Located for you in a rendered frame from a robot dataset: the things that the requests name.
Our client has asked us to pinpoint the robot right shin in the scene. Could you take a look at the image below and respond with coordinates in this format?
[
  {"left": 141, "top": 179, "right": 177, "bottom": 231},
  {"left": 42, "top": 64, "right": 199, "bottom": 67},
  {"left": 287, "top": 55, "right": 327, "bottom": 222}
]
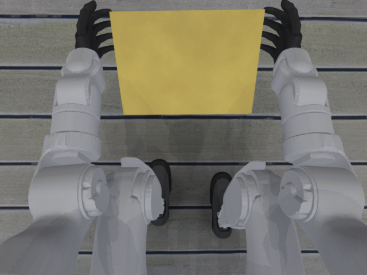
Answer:
[{"left": 217, "top": 160, "right": 282, "bottom": 230}]

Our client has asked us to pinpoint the robot left forearm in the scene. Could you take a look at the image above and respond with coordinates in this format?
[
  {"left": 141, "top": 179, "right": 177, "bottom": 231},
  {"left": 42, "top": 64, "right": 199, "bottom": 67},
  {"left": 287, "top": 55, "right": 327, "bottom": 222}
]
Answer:
[{"left": 28, "top": 48, "right": 106, "bottom": 214}]

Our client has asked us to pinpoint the robot left hand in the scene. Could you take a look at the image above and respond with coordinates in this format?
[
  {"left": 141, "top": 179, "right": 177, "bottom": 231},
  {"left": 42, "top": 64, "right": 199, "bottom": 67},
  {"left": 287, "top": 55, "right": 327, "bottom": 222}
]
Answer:
[{"left": 75, "top": 0, "right": 114, "bottom": 59}]

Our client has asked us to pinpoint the right robot upper arm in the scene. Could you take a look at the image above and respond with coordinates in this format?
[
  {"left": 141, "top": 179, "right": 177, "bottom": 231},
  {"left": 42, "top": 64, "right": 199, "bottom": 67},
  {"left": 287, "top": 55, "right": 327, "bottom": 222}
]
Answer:
[{"left": 278, "top": 165, "right": 367, "bottom": 275}]

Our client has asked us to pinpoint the robot right hand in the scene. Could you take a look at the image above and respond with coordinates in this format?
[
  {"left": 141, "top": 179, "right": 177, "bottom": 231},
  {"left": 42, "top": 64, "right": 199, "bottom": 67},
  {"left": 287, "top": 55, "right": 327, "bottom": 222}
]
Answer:
[{"left": 260, "top": 0, "right": 302, "bottom": 64}]

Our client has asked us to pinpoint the carton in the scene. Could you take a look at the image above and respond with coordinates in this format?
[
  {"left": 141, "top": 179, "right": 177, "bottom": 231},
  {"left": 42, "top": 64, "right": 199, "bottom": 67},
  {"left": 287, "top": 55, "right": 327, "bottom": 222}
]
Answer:
[{"left": 109, "top": 9, "right": 265, "bottom": 115}]

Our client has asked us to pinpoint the left robot foot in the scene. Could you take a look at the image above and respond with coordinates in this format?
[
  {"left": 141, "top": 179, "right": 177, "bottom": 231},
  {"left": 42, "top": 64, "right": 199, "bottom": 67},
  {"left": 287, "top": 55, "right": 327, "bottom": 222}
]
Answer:
[{"left": 149, "top": 159, "right": 171, "bottom": 226}]

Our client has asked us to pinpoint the left robot upper arm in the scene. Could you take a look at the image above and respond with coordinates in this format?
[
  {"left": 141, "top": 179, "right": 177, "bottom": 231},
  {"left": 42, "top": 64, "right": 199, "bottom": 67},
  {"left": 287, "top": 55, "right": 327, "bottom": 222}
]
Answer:
[{"left": 0, "top": 163, "right": 110, "bottom": 275}]

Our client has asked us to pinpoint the robot right forearm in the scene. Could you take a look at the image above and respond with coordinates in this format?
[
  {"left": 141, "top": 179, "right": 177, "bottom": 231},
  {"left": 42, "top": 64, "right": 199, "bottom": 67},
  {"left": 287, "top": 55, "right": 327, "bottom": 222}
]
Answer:
[{"left": 271, "top": 48, "right": 365, "bottom": 205}]

